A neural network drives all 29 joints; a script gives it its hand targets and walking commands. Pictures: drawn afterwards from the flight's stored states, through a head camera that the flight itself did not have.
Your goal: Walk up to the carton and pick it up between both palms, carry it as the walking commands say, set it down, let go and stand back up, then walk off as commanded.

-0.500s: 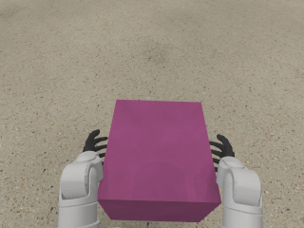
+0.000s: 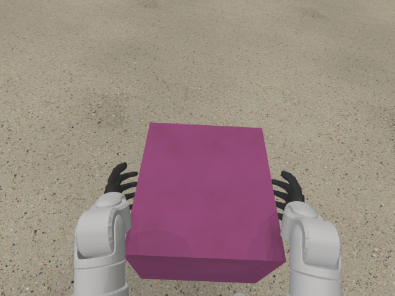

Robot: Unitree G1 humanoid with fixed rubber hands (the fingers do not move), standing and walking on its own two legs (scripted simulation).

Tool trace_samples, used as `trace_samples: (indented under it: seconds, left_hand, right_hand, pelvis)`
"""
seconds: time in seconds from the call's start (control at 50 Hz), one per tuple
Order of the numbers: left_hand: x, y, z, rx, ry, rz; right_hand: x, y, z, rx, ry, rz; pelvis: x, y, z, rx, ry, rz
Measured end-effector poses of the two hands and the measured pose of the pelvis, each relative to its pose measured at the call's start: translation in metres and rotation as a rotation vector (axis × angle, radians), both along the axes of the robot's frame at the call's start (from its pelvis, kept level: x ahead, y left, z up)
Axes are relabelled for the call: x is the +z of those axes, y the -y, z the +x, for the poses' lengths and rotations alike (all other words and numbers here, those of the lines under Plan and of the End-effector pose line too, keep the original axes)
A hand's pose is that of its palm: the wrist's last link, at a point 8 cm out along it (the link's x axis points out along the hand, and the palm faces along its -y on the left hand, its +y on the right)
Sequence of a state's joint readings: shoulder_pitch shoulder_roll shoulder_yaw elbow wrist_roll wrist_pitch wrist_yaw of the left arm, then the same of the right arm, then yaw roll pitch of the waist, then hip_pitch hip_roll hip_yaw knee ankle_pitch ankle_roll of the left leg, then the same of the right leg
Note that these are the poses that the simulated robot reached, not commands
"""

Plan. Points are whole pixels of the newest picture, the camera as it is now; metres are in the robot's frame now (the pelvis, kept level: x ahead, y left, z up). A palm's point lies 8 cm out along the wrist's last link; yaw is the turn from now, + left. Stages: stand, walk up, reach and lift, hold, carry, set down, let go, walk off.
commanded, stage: carry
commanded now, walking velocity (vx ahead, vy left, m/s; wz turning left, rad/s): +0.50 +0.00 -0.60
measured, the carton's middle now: (202, 202) +0.33 +0.00 -0.01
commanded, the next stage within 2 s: none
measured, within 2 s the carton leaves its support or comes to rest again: neither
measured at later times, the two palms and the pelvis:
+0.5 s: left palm (186, 100) +0.61 +0.04 +0.05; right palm (303, 122) +0.55 -0.27 +0.04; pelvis +0.31 -0.06 -0.01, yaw -12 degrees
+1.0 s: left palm (246, 46) +0.92 -0.16 +0.07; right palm (337, 77) +0.74 -0.43 +0.07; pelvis +0.60 -0.14 -0.01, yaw -33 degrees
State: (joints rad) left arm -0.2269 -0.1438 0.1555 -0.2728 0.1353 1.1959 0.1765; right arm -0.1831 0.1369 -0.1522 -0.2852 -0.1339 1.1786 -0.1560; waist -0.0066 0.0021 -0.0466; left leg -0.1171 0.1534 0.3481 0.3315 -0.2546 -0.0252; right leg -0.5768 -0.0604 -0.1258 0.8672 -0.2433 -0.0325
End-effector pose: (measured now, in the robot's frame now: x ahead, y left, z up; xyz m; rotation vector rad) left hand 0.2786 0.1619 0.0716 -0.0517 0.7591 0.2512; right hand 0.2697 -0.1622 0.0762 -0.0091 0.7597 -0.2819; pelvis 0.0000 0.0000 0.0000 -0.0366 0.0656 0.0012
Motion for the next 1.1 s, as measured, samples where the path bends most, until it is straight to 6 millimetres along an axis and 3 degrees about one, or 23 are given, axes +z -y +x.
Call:
trace_samples:
  seconds: [0.1,0.2,0.26,0.36,0.48,0.58,0.66,0.72,0.82,0.92,1.02,1.1]
  left_hand:
    - [-0.001,0.026,0.077,-0.065,0.035,0.011]
    - [-0.017,0.055,0.152,-0.067,0.063,0.035]
    - [-0.028,0.069,0.186,-0.075,0.002,0.059]
    - [-0.037,0.087,0.236,-0.090,-0.093,0.061]
    - [-0.023,0.114,0.315,-0.160,-0.052,0.057]
    - [-0.010,0.138,0.395,-0.247,0.016,0.049]
    - [-0.011,0.154,0.461,-0.305,0.059,0.024]
    - [-0.013,0.171,0.497,-0.336,0.036,0.002]
    - [-0.006,0.215,0.549,-0.440,-0.008,0.005]
    - [0.000,0.272,0.602,-0.536,0.009,0.002]
    - [-0.004,0.338,0.653,-0.597,0.047,0.006]
    - [-0.018,0.390,0.691,-0.609,0.072,0.023]
  right_hand:
    - [-0.001,0.025,0.060,-0.053,0.034,0.004]
    - [-0.022,0.054,0.137,-0.044,0.060,0.016]
    - [-0.037,0.068,0.172,-0.062,0.000,0.043]
    - [-0.048,0.085,0.211,-0.095,-0.093,0.055]
    - [-0.036,0.109,0.267,-0.162,-0.051,0.059]
    - [-0.021,0.127,0.321,-0.238,0.016,0.044]
    - [-0.016,0.139,0.369,-0.290,0.057,0.014]
    - [-0.013,0.151,0.392,-0.329,0.034,-0.004]
    - [-0.007,0.181,0.412,-0.438,-0.011,0.005]
    - [0.000,0.223,0.439,-0.534,0.006,0.004]
    - [-0.006,0.280,0.476,-0.587,0.041,0.004]
    - [-0.025,0.331,0.514,-0.590,0.065,0.015]
  pelvis:
    - [-0.009,0.011,0.069,-0.041,0.017,-0.007]
    - [-0.036,0.038,0.146,-0.062,0.033,0.000]
    - [-0.033,0.048,0.177,-0.087,0.014,-0.002]
    - [-0.018,0.058,0.226,-0.125,-0.009,0.016]
    - [-0.008,0.063,0.293,-0.205,-0.014,0.036]
    - [-0.010,0.062,0.363,-0.269,-0.015,0.040]
    - [-0.023,0.061,0.424,-0.344,-0.011,0.046]
    - [-0.019,0.064,0.456,-0.412,-0.006,0.057]
    - [-0.005,0.078,0.508,-0.481,-0.006,0.029]
    - [-0.001,0.107,0.557,-0.541,-0.005,0.004]
    - [-0.014,0.156,0.610,-0.579,0.012,-0.006]
    - [-0.034,0.203,0.647,-0.600,0.021,-0.011]
